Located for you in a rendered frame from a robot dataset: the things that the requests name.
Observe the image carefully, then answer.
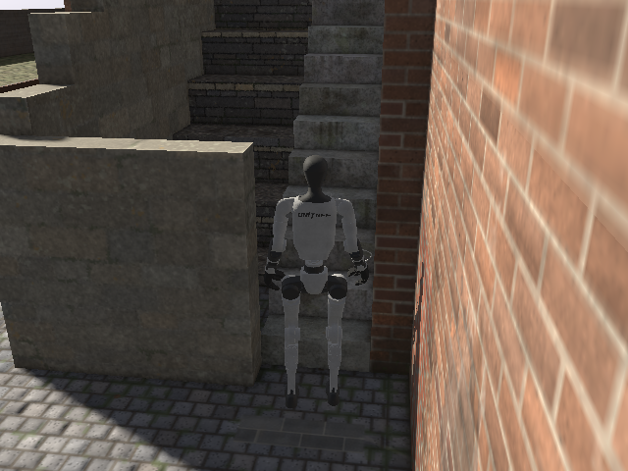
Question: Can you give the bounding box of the robot right upper arm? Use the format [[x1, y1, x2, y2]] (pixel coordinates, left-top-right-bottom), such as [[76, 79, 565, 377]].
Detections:
[[336, 198, 359, 253]]

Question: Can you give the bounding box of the robot left upper arm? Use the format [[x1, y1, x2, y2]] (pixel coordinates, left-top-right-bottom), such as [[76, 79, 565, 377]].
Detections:
[[271, 197, 294, 252]]

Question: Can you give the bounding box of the left robot hand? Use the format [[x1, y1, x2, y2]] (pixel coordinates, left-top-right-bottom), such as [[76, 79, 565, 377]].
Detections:
[[264, 270, 285, 290]]

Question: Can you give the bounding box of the right robot forearm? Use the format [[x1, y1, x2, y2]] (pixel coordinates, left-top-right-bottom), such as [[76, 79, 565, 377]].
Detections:
[[349, 239, 367, 272]]

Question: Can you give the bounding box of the left robot forearm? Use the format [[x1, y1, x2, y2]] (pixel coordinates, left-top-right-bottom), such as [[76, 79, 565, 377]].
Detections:
[[265, 238, 282, 274]]

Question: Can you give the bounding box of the right robot hand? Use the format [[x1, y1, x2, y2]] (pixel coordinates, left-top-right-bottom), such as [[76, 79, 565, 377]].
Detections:
[[347, 264, 369, 286]]

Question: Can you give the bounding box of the robot left thigh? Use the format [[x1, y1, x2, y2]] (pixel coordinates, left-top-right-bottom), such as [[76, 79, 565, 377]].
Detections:
[[281, 275, 301, 344]]

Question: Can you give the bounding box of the robot right thigh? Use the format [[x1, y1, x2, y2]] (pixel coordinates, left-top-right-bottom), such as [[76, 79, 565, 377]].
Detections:
[[326, 274, 347, 343]]

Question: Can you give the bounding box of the robot thigh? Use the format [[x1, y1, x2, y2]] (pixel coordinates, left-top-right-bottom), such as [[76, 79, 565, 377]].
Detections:
[[326, 274, 347, 343], [281, 275, 301, 344]]

